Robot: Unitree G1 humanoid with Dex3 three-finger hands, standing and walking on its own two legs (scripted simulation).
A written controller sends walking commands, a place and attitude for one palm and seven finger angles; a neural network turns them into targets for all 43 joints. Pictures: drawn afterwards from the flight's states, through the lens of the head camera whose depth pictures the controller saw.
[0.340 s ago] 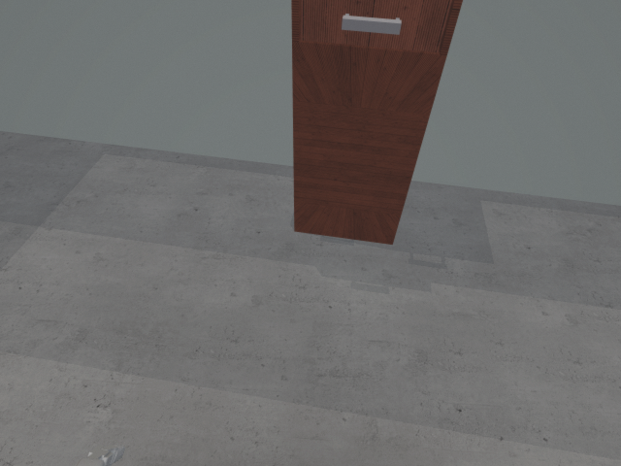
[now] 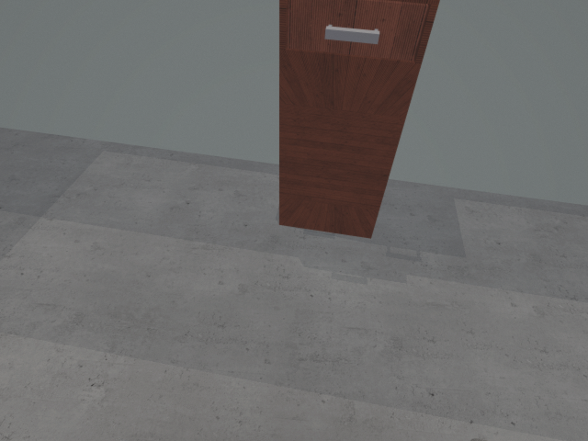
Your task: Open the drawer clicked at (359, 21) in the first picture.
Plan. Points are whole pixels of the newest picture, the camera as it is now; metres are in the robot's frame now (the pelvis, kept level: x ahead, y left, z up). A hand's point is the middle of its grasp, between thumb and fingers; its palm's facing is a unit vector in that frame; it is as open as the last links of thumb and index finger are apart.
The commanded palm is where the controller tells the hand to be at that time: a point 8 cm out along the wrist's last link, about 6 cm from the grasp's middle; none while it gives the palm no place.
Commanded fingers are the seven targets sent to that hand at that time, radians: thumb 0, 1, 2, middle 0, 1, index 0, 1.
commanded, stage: stand and wait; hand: left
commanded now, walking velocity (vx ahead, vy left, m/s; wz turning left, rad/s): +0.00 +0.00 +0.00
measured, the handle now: (352, 32) +1.14 -0.09 +0.12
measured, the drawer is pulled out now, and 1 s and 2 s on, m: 0.00 0.00 0.00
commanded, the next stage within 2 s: look at it before walking up in 0.48 s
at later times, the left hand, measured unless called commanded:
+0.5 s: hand out of the picture +0.05 +0.24 -0.15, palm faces -0.02 -0.94 -0.34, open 7.4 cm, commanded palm none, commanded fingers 0.00 0.90 0.90 -0.20 -0.30 -0.20 -0.30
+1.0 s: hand out of the picture +0.05 +0.23 -0.15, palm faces -0.02 -0.94 -0.33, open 7.4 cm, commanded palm none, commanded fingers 0.00 0.90 0.90 -0.20 -0.30 -0.20 -0.30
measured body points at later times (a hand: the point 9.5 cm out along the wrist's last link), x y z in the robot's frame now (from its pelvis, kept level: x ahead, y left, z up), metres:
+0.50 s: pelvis -0.02 -0.01 +0.00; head -0.02 -0.01 +0.45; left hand +0.05 +0.29 -0.13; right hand +0.05 -0.31 -0.13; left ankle -0.01 +0.11 -0.74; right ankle -0.01 -0.14 -0.74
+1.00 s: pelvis -0.01 -0.01 +0.00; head -0.01 -0.01 +0.45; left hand +0.05 +0.28 -0.13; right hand +0.06 -0.31 -0.13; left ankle -0.01 +0.11 -0.74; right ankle -0.01 -0.14 -0.74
